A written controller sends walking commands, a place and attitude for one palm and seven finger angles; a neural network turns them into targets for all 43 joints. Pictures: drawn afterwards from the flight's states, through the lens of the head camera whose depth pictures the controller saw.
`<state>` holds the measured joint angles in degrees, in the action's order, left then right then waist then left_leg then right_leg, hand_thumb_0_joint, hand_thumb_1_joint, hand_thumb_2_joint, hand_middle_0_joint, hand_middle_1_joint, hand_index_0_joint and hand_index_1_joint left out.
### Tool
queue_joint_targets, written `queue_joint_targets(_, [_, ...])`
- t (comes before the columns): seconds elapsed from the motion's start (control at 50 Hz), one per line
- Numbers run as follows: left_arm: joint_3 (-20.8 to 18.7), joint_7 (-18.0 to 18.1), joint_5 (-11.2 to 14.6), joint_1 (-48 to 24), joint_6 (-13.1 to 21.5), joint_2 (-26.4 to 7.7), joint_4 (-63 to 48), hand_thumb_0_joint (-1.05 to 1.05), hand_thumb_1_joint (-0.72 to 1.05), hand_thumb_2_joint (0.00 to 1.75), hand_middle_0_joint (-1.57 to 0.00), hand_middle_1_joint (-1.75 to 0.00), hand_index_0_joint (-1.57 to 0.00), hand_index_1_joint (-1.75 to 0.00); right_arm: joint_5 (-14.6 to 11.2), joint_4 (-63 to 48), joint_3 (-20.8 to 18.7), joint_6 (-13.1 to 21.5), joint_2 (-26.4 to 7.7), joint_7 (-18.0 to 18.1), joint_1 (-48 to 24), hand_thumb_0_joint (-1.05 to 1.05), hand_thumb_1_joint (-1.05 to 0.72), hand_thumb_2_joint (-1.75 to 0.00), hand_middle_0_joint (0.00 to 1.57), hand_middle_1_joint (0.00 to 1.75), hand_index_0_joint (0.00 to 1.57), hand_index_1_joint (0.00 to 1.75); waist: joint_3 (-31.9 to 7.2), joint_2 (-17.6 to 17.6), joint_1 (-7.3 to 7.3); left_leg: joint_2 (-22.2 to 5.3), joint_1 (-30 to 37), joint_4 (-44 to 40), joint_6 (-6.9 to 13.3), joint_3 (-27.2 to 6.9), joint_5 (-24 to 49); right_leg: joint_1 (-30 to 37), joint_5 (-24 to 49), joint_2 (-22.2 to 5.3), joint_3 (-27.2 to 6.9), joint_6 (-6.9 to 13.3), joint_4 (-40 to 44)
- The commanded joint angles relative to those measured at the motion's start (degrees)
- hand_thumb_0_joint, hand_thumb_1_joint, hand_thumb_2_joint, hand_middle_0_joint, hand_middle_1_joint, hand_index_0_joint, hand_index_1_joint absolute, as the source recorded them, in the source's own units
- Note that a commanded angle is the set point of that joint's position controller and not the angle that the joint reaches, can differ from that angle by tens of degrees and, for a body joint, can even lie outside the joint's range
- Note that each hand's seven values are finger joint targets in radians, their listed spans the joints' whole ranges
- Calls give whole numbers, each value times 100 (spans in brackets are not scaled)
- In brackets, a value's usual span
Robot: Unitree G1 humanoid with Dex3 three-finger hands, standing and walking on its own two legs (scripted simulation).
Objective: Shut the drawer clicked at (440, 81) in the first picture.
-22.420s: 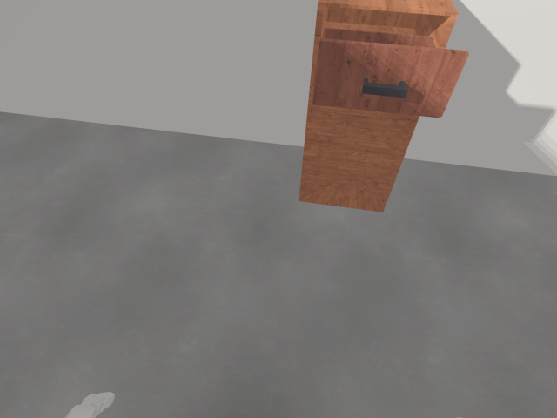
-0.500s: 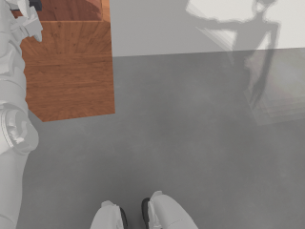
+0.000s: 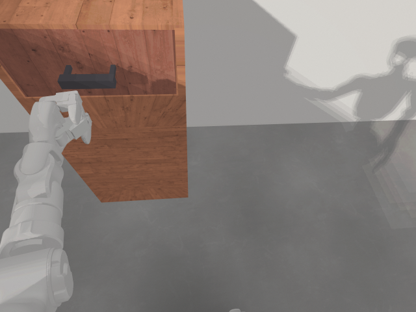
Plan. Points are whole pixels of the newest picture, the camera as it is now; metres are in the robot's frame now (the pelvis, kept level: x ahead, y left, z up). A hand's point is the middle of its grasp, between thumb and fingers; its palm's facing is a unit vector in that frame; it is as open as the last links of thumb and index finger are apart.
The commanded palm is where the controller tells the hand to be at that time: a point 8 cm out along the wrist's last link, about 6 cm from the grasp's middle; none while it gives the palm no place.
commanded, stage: draw the hand back to the body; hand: left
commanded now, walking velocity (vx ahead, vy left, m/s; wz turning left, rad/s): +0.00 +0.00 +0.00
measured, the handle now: (89, 75) +0.61 +0.23 +0.06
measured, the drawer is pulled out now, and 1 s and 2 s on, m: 0.00 0.00 0.00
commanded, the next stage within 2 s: step back with the hand held close in 1.12 s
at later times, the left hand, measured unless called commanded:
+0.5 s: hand (23, 210) +0.27 +0.24 +0.13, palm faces +0.25 -0.94 -0.23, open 3.3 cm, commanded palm +0.23 +0.28 +0.16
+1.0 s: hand out of the picture +0.12 +0.24 +0.20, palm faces +0.43 -0.81 -0.39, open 3.3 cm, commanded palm +0.07 +0.28 +0.21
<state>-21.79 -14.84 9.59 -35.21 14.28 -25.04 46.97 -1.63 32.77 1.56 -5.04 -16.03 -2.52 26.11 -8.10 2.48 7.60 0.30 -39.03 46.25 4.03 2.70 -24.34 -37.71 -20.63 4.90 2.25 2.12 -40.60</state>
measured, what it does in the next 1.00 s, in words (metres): stands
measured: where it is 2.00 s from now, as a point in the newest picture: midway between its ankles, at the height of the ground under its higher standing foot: outside the picture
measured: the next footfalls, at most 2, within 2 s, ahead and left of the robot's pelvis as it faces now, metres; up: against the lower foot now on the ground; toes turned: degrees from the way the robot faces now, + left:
none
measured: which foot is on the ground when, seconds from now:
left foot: down 0.00-1.00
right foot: down 0.00-1.00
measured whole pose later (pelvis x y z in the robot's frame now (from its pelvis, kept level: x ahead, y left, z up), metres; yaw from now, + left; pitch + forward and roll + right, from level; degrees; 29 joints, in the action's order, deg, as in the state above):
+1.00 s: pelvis -0.04 +0.00 +0.03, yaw +3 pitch -5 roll -1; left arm -16.3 5.2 4.9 32.5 5.9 -19.8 -27.5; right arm -1.5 35.1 1.7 3.8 -13.9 2.8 12.7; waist 0.3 4.6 -3.2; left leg 3.2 -5.0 24.5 4.1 0.9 -14.5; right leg -4.3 -12.5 2.6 2.7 2.2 -21.8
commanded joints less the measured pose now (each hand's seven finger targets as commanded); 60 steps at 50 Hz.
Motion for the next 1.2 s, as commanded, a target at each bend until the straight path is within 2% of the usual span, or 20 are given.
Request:
queue_joint_targets(0.0, [-103,182,330,-1726,224,-1151,-1915,0,90,90,-140,-160,-140,-160,-105,-535,-325,322,-841,200,18,0,-90,-90,20,30,20,30,-1704,307,-129,-120,1597,-537,-84,-356,2664,1559,2738,-224,-227,-40,358])
queue_joint_targets(0.04, [65,209,354,-1043,233,-906,-2298,0,90,90,-140,-160,-140,-160,-101,-557,-344,402,-787,233,-18,0,-90,-90,20,30,20,30,-1744,329,-222,-163,1994,-446,-73,-381,4093,1775,3801,-275,-225,-85,257])
queue_joint_targets(0.06, [159,183,354,-865,257,-909,-2766,0,90,90,-140,-160,-140,-160,-91,-586,-354,465,-779,224,-41,0,-90,-90,20,30,20,30,-2002,630,-304,-180,2329,-371,-113,-419,4840,1865,4236,-313,-227,-100,169])
queue_joint_targets(0.1, [251,104,397,-504,130,-805,-3097,0,90,90,-140,-160,-140,-160,-89,-567,-349,567,-755,215,-108,0,-90,-90,20,30,20,30,-2181,549,-339,-236,2799,-385,-204,-520,5305,1807,4285,-334,-171,-145,192])
queue_joint_targets(0.16, [206,23,549,-244,-71,-775,-3211,0,90,90,-140,-160,-140,-160,-163,-650,-309,676,-761,310,-553,0,-90,-90,20,30,20,30,-1555,-61,-346,-190,2410,-739,-201,-527,3628,1797,3033,-304,-106,-106,430])
queue_joint_targets(0.22, [241,40,682,52,-236,-540,-3478,0,90,90,-140,-160,-140,-160,-228,-814,-217,795,-686,414,-1079,0,-90,-90,20,30,20,30,-989,-61,-476,-104,2228,-1128,-209,-528,2401,1851,2098,-331,-73,-26,683])
queue_joint_targets(0.24, [788,659,-101,205,-253,-691,-4139,0,90,90,-140,-160,-140,-160,-195,-823,-241,750,-613,427,-1428,0,-90,-90,20,30,20,30,-769,108,-704,-106,2472,-1322,-178,-539,2756,1943,2038,-490,-266,46,950])
queue_joint_targets(0.3, [1105,1226,-231,1129,-589,-116,-4711,0,90,90,-140,-160,-140,-160,-150,-768,-268,763,-601,412,-1305,0,-90,-90,20,30,20,30,-1216,461,-658,-259,3415,-1267,-428,-743,4539,2062,2670,-489,-208,-19,975])
queue_joint_targets(0.36, [798,1605,-367,1555,-726,-440,-5043,0,90,90,-140,-160,-140,-160,-117,-728,-228,730,-592,467,-1532,0,-90,-90,20,30,20,30,-896,-113,-719,-305,3325,-1614,-417,-746,3769,2342,2260,-461,-205,-21,1241])
queue_joint_targets(0.44, [802,1879,-434,1569,-745,-404,-5702,0,90,90,-140,-160,-140,-160,-107,-788,-123,746,-486,572,-1961,0,-90,-90,20,30,20,30,-519,-125,-752,-245,3264,-2167,-375,-727,2455,2710,1677,-490,-216,5,1552])
queue_joint_targets(0.46, [695,1921,-444,1597,-722,-560,-5919,0,90,90,-140,-160,-140,-160,-106,-760,-107,766,-498,594,-2021,0,-90,-90,20,30,20,30,-477,19,-790,-254,3289,-2270,-383,-782,2316,2776,1527,-470,-220,27,1634])
queue_joint_targets(0.52, [781,2019,-479,2182,-679,-352,-6404,0,90,90,-140,-160,-140,-160,-63,-749,-43,897,-407,579,-2109,0,-90,-90,20,30,20,30,-278,687,-838,-302,3650,-2541,-513,-944,2333,2825,1360,-474,-177,52,1802])
queue_joint_targets(0.56, [671,2030,-455,2883,-696,-361,-6435,0,90,90,-140,-160,-140,-160,-23,-713,-47,928,-424,564,-2159,0,-90,-90,20,30,20,30,-59,286,-919,-305,3481,-2665,-472,-915,2219,3055,1370,-440,-173,62,1935])
queue_joint_targets(0.66, [520,1991,-442,4160,-671,-261,-6950,0,90,90,-140,-160,-140,-160,15,-708,-91,972,-418,504,-2289,0,-90,-90,20,30,20,30,309,-8,-998,-301,3357,-2791,-432,-823,2227,3304,1446,-429,-190,61,2083])
queue_joint_targets(0.8, [128,2031,-439,5290,-558,-398,-8147,0,90,90,-140,-160,-140,-160,50,-775,-142,1076,-345,482,-2362,0,-90,-90,20,30,20,30,491,223,-1046,-256,3204,-2831,-376,-759,1778,3382,1245,-468,-259,44,2181])
queue_joint_targets(0.86, [-77,2087,-448,5821,-525,-522,-8485,0,90,90,-140,-160,-140,-160,42,-807,-170,1167,-361,520,-2359,0,-90,-90,20,30,20,30,578,38,-1084,-230,3087,-2787,-331,-742,1570,3367,1081,-453,-317,49,2267])
queue_joint_targets(0.92, [-129,2131,-452,6303,-478,-482,-8857,0,90,90,-140,-160,-140,-160,21,-835,-181,1274,-321,558,-2303,0,-90,-90,20,30,20,30,614,322,-1083,-209,3114,-2715,-328,-690,1545,3279,1064,-478,-364,49,2282])
queue_joint_targets(0.98, [174,2138,-507,6052,-494,-201,-8518,0,90,90,-140,-160,-140,-160,36,-691,-199,1334,-348,587,-2246,0,-90,-90,20,30,20,30,1142,51,-943,-192,3062,-2729,-272,-720,1195,2876,733,-481,-373,33,2388])
queue_joint_targets(1.06, [112,2205,-540,5789,-460,-287,-8241,0,90,90,-140,-160,-140,-160,40,-625,-227,1374,-347,671,-2217,0,-90,-90,20,30,20,30,1232,-80,-939,-129,3088,-2673,-184,-673,786,2701,278,-535,-431,1,2525])
queue_joint_targets(1.18, [-17,2233,-519,6013,-343,-378,-8559,0,90,90,-140,-160,-140,-160,77,-674,-207,1486,-272,683,-2242,0,-90,-90,20,30,20,30,594,206,-1076,-81,3223,-2563,-186,-586,1437,3182,854,-597,-469,28,2370])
